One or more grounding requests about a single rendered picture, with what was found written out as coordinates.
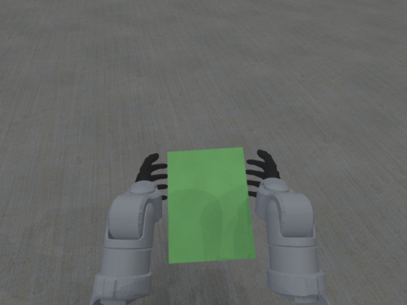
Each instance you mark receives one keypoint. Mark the carton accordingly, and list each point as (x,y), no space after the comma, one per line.
(209,213)

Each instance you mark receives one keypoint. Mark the robot left forearm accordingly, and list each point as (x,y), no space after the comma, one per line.
(124,274)

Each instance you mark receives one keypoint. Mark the robot right forearm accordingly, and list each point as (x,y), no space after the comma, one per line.
(294,266)

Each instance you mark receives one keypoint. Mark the robot right hand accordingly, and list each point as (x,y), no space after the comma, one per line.
(269,167)

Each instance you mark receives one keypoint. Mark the robot left hand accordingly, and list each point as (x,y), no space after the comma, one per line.
(146,169)

